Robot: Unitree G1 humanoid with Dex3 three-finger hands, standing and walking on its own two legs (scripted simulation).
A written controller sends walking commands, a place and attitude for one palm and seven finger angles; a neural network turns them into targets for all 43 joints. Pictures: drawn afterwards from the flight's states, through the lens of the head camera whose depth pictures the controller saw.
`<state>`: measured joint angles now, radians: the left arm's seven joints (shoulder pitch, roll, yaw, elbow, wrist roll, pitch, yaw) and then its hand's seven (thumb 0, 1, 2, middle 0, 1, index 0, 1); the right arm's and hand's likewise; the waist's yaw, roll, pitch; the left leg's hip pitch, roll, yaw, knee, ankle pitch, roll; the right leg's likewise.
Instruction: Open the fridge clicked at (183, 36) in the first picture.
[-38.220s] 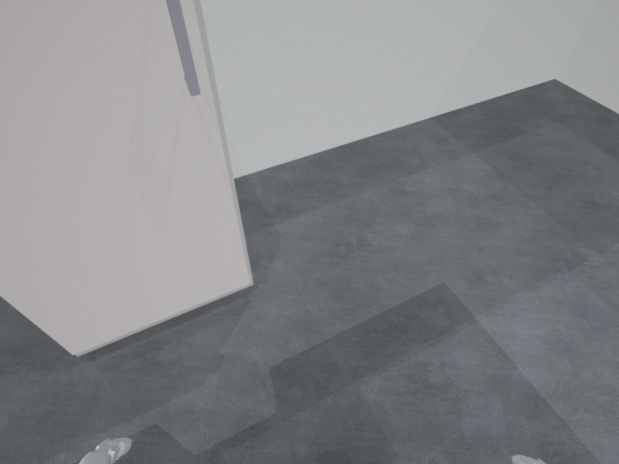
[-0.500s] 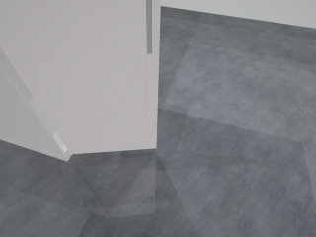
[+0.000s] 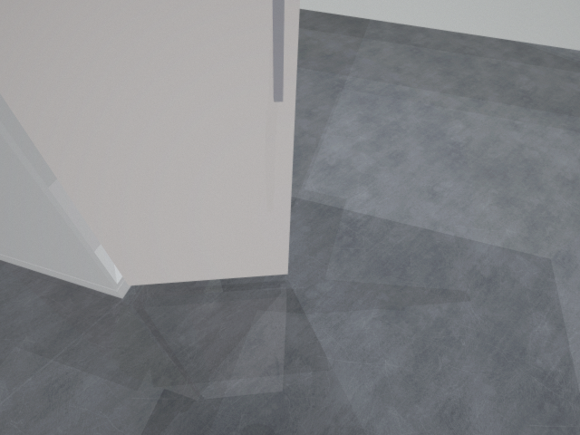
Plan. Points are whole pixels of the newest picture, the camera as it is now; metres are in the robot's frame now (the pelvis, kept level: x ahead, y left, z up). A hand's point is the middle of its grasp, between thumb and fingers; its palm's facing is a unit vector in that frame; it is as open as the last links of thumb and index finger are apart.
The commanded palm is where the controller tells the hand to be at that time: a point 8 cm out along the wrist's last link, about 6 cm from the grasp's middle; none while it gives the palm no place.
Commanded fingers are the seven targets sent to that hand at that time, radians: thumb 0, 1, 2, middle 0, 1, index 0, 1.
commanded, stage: stand and wait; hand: right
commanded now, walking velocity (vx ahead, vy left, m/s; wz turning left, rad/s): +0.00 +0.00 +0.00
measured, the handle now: (277, 37) +0.71 +0.08 +0.20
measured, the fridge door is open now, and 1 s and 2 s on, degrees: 67 67 67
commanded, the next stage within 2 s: none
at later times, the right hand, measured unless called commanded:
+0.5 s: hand out of the picture +0.05 -0.18 -0.17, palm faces +0.00 +0.97 -0.24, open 7.4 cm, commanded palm none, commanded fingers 0.00 -0.90 -0.90 0.20 0.30 0.20 0.30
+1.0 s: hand out of the picture +0.06 -0.19 -0.17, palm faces -0.01 +0.97 -0.25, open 7.4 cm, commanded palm none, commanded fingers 0.00 -0.90 -0.90 0.20 0.30 0.20 0.30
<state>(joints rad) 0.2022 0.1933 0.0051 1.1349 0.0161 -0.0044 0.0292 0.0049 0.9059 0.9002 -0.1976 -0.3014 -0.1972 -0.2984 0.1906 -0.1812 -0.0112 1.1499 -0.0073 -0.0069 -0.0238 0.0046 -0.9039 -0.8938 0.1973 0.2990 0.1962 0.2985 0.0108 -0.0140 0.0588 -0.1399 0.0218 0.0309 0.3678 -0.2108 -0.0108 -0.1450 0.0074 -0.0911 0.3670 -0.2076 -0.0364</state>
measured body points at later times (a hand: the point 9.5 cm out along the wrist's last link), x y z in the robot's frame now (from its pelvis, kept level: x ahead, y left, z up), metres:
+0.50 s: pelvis +0.01 +0.01 +0.00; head +0.03 +0.02 +0.45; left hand +0.04 +0.26 -0.16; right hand +0.05 -0.24 -0.15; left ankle -0.01 +0.12 -0.75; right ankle +0.00 -0.09 -0.75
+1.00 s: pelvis +0.01 +0.02 +0.00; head +0.03 +0.02 +0.45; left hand +0.04 +0.27 -0.15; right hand +0.06 -0.24 -0.15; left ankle -0.01 +0.12 -0.75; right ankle +0.00 -0.09 -0.75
